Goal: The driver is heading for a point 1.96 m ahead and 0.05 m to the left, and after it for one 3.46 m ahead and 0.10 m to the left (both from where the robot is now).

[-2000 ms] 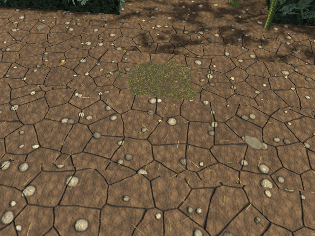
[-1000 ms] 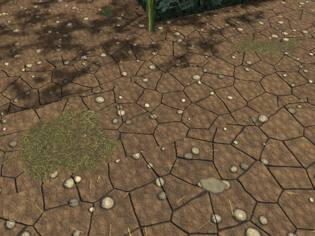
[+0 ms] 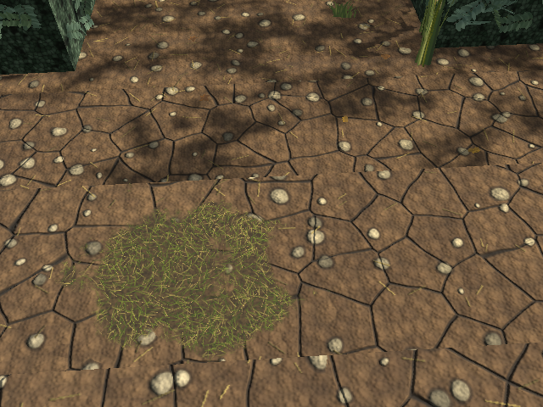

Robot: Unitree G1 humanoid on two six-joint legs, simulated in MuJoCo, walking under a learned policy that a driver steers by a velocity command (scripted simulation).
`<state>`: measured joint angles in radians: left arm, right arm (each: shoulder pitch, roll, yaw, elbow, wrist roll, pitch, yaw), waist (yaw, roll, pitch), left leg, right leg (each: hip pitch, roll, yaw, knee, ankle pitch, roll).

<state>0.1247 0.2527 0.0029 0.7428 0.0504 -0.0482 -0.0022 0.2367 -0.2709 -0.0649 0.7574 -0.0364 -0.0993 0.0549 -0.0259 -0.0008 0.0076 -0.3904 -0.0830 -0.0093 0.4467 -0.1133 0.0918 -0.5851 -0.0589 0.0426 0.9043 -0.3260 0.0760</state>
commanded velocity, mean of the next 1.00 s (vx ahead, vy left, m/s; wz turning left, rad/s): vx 0.01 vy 0.00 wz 0.15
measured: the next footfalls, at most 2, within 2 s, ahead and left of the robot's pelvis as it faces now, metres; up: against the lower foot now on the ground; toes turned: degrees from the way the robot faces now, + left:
right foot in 0.10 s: +0.09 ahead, -0.13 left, +0.00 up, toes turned +4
left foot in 0.58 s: +0.06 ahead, +0.09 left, +0.00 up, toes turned +17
